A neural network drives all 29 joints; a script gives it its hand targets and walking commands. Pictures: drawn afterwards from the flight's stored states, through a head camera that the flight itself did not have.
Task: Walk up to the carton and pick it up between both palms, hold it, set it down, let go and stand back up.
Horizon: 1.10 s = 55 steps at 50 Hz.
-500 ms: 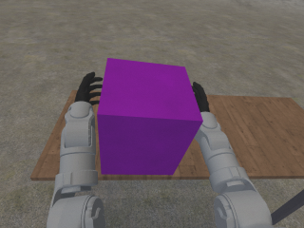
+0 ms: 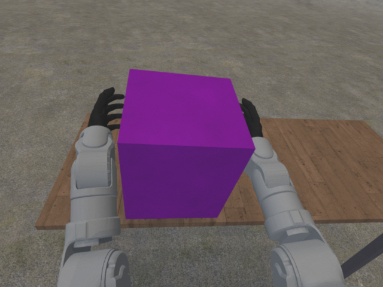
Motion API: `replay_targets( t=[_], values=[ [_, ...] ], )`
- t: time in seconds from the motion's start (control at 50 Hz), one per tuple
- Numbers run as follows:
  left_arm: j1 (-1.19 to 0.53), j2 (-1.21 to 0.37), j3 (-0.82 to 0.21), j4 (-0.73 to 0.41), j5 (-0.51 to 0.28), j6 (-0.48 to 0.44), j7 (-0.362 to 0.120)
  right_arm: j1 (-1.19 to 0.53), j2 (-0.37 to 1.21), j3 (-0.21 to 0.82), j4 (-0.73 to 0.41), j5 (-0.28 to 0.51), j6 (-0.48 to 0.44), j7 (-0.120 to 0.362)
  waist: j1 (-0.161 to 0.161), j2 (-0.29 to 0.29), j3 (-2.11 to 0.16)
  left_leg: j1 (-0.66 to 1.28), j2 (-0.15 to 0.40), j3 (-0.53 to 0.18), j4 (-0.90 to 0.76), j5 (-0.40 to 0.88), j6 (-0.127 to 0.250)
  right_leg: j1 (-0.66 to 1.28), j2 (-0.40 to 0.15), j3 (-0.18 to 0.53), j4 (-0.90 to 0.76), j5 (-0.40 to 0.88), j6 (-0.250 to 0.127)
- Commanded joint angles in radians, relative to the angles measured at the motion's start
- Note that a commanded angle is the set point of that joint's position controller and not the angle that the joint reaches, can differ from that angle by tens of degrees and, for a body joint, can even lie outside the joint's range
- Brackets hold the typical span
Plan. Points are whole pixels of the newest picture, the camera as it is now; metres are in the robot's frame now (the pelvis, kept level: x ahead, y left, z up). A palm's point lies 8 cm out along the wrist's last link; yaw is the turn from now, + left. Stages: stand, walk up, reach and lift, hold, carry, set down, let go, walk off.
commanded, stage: reach and lift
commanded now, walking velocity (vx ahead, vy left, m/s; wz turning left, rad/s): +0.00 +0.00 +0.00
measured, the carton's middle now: (177, 149) +0.38 +0.00 +0.13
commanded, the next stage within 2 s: hold in 0.34 s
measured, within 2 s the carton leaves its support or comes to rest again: neither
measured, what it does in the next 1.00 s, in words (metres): stands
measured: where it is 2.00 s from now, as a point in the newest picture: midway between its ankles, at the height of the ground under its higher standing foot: outside the picture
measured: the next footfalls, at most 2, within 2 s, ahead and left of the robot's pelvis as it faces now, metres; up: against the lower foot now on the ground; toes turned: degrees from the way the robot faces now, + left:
none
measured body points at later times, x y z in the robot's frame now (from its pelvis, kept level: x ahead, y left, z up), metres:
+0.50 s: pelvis -0.01 -0.01 +0.00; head -0.06 +0.02 +0.45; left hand +0.37 +0.16 +0.22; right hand +0.38 -0.15 +0.20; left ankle +0.04 +0.10 -0.75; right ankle +0.00 -0.11 -0.75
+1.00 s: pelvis +0.00 -0.01 +0.00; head -0.04 +0.02 +0.45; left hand +0.37 +0.14 +0.22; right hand +0.37 -0.16 +0.20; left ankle +0.04 +0.10 -0.75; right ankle +0.00 -0.11 -0.75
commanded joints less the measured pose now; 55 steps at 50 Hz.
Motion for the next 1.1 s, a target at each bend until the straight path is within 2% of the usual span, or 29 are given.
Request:
replay_targets(
  t=[0.0, 0.04, 0.12, 0.2, 0.32, 0.34, 0.36, 0.44, 0.46, 0.56, 0.62, 0.64, 0.68, 0.7, 0.72, 0.74, 0.76, 0.84, 0.92, 0.96, 1.02, 1.08],
  values=[
    [-0.510, -0.499, -0.457, -0.043, -0.167, -0.050, -0.111, -0.787, 0.519, 0.352, -0.370, 0.058, -0.086, 0.087, 0.003, 0.030, -0.467, 0.227, -0.006, -0.008, 0.021, 0.258, -0.033, -0.008, 0.043, -0.022, -0.011, 0.221, 0.045],
    [-0.494, -0.482, -0.429, -0.014, -0.151, -0.043, -0.116, -0.773, 0.517, 0.354, -0.344, 0.049, -0.071, 0.083, 0.006, 0.004, -0.431, 0.211, -0.009, -0.003, 0.008, 0.210, -0.020, 0.002, 0.039, -0.017, -0.014, 0.208, 0.054],
    [-0.496, -0.460, -0.399, -0.021, -0.127, -0.021, -0.132, -0.721, 0.506, 0.332, -0.268, 0.051, -0.047, 0.077, 0.004, 0.027, -0.353, 0.175, -0.010, 0.012, -0.013, 0.165, -0.016, 0.023, 0.032, -0.014, -0.017, 0.172, 0.054],
    [-0.527, -0.461, -0.394, -0.034, -0.121, -0.005, -0.145, -0.750, 0.525, 0.334, -0.284, 0.076, -0.039, 0.068, -0.001, 0.055, -0.343, 0.154, -0.022, 0.019, -0.010, 0.172, -0.018, 0.042, 0.023, -0.003, -0.015, 0.205, 0.060],
    [-0.547, -0.461, -0.396, -0.030, -0.118, 0.011, -0.148, -0.764, 0.515, 0.314, -0.269, 0.075, -0.024, 0.067, -0.009, 0.079, -0.321, 0.140, -0.018, 0.015, -0.021, 0.130, -0.021, 0.027, 0.021, -0.008, -0.021, 0.146, 0.051],
    [-0.555, -0.462, -0.391, -0.030, -0.119, 0.012, -0.149, -0.775, 0.520, 0.317, -0.268, 0.079, -0.021, 0.068, -0.001, 0.074, -0.316, 0.134, -0.020, 0.019, -0.023, 0.118, -0.019, 0.020, 0.024, -0.010, -0.023, 0.126, 0.053],
    [-0.570, -0.464, -0.403, -0.043, -0.127, 0.013, -0.148, -0.783, 0.524, 0.313, -0.279, 0.080, -0.021, 0.069, -0.014, 0.074, -0.336, 0.145, -0.017, 0.017, -0.024, 0.108, -0.022, 0.016, 0.026, -0.015, -0.021, 0.117, 0.051],
    [-0.573, -0.487, -0.430, -0.068, -0.153, 0.016, -0.136, -0.813, 0.535, 0.336, -0.334, 0.089, -0.017, 0.065, -0.008, 0.065, -0.399, 0.158, -0.012, 0.007, -0.009, 0.144, -0.024, 0.017, 0.035, -0.017, -0.015, 0.129, 0.046],
    [-0.592, -0.485, -0.438, -0.080, -0.160, 0.016, -0.132, -0.811, 0.536, 0.338, -0.329, 0.089, -0.012, 0.066, -0.015, 0.065, -0.402, 0.163, -0.010, 0.005, -0.014, 0.139, -0.024, 0.014, 0.037, -0.015, -0.018, 0.115, 0.044],
    [-0.556, -0.474, -0.389, -0.016, -0.136, 0.040, -0.136, -0.833, 0.515, 0.323, -0.314, 0.072, 0.006, 0.076, 0.016, 0.024, -0.342, 0.117, -0.002, 0.009, -0.051, 0.052, -0.008, -0.013, 0.038, -0.021, -0.032, 0.019, 0.044],
    [-0.535, -0.480, -0.386, -0.022, -0.139, 0.056, -0.139, -0.825, 0.518, 0.332, -0.325, 0.083, 0.015, 0.076, 0.015, 0.021, -0.343, 0.126, -0.002, 0.014, -0.044, 0.091, -0.005, 0.000, 0.039, -0.014, -0.030, 0.050, 0.042],
    [-0.542, -0.485, -0.394, -0.038, -0.147, 0.059, -0.141, -0.827, 0.518, 0.333, -0.330, 0.089, 0.016, 0.074, 0.012, 0.019, -0.356, 0.135, -0.004, 0.017, -0.037, 0.103, -0.008, 0.004, 0.041, -0.016, -0.029, 0.062, 0.041],
    [-0.547, -0.494, -0.419, -0.079, -0.155, 0.063, -0.139, -0.826, 0.517, 0.344, -0.359, 0.107, 0.018, 0.072, 0.005, 0.055, -0.390, 0.158, -0.004, 0.012, -0.016, 0.161, -0.023, 0.010, 0.042, -0.012, -0.018, 0.096, 0.038],
    [-0.548, -0.483, -0.422, -0.089, -0.151, 0.065, -0.139, -0.806, 0.513, 0.349, -0.334, 0.115, 0.026, 0.070, 0.002, 0.052, -0.381, 0.170, -0.006, 0.012, -0.010, 0.182, -0.029, 0.006, 0.045, -0.012, -0.019, 0.110, 0.040],
    [-0.548, -0.500, -0.460, -0.122, -0.156, 0.081, -0.130, -0.710, 0.441, 0.274, -0.241, 0.114, 0.045, 0.074, -0.072, 0.130, -0.290, 0.185, 0.026, 0.004, -0.030, 0.171, -0.069, -0.038, 0.054, -0.026, -0.014, 0.046, 0.021],
    [-0.545, -0.497, -0.451, -0.152, -0.144, 0.097, -0.131, -0.721, 0.438, 0.276, -0.248, 0.112, 0.046, 0.082, -0.049, 0.131, -0.289, 0.156, 0.021, 0.005, -0.036, 0.158, -0.068, -0.010, 0.048, -0.029, -0.014, 0.022, 0.020],
    [-0.542, -0.484, -0.454, -0.146, -0.137, 0.108, -0.132, -0.703, 0.432, 0.263, -0.239, 0.107, 0.050, 0.087, -0.064, 0.134, -0.270, 0.155, 0.027, 0.007, -0.041, 0.153, -0.069, -0.014, 0.048, -0.029, -0.012, 0.025, 0.019],
    [-0.523, -0.471, -0.465, -0.182, -0.152, 0.117, -0.137, -0.723, 0.440, 0.280, -0.305, 0.121, 0.056, 0.090, -0.055, 0.127, -0.311, 0.170, 0.023, 0.006, -0.028, 0.181, -0.066, 0.003, 0.045, -0.028, -0.016, 0.064, 0.022],
    [-0.521, -0.465, -0.480, -0.232, -0.184, 0.090, -0.134, -0.777, 0.482, 0.369, -0.426, 0.151, 0.040, 0.073, -0.027, 0.091, -0.448, 0.245, -0.002, 0.002, 0.035, 0.316, -0.056, 0.040, 0.051, -0.029, -0.004, 0.228, 0.040],
    [-0.516, -0.458, -0.475, -0.235, -0.193, 0.075, -0.131, -0.794, 0.500, 0.418, -0.465, 0.165, 0.037, 0.059, -0.007, 0.064, -0.488, 0.257, -0.015, 0.000, 0.051, 0.341, -0.045, 0.058, 0.049, -0.023, 0.004, 0.306, 0.055],
    [-0.500, -0.438, -0.431, -0.212, -0.177, 0.070, -0.135, -0.776, 0.512, 0.447, -0.451, 0.163, 0.042, 0.044, 0.019, 0.019, -0.457, 0.236, -0.023, 0.007, 0.032, 0.292, -0.022, 0.069, 0.040, -0.011, 0.005, 0.339, 0.071],
    [-0.493, -0.418, -0.377, -0.160, -0.142, 0.082, -0.148, -0.739, 0.517, 0.428, -0.386, 0.141, 0.057, 0.042, 0.035, -0.007, -0.353, 0.184, -0.020, 0.021, -0.021, 0.170, 0.000, 0.048, 0.027, 0.000, -0.016, 0.259, 0.073]
  ],
)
